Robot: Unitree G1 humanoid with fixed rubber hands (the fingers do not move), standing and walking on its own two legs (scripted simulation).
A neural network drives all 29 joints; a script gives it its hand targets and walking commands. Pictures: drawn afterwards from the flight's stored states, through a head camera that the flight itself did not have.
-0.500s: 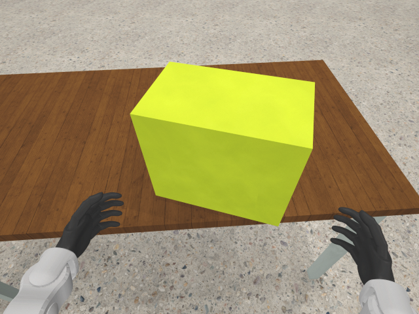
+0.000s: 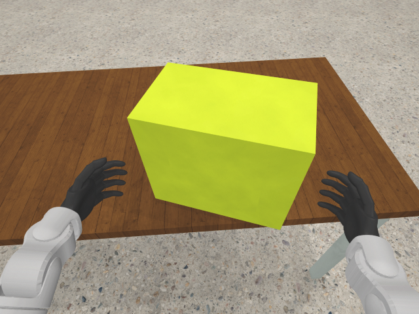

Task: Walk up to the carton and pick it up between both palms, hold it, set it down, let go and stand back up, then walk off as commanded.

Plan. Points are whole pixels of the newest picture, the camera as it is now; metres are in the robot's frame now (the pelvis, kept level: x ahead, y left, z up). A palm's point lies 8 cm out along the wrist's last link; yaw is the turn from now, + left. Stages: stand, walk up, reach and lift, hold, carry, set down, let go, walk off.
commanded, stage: reach and lift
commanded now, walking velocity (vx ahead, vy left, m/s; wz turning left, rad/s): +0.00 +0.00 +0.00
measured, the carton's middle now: (225, 148) +0.44 +0.00 +0.06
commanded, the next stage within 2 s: none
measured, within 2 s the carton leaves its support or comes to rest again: neither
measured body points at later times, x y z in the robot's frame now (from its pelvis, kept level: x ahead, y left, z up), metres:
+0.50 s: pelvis -0.01 +0.00 +0.00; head +0.00 +0.01 +0.45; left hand +0.35 +0.25 +0.17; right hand +0.32 -0.19 +0.15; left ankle +0.01 +0.09 -0.74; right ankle +0.00 -0.16 -0.74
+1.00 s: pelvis -0.01 +0.01 +0.00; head +0.01 +0.02 +0.45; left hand +0.41 +0.25 +0.22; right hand +0.38 -0.20 +0.17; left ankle +0.01 +0.09 -0.74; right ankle +0.00 -0.15 -0.74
